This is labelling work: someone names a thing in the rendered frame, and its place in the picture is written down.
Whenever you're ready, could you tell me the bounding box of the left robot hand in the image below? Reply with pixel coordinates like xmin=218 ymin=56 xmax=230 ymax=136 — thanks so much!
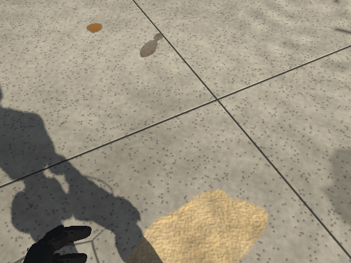
xmin=23 ymin=225 xmax=92 ymax=263

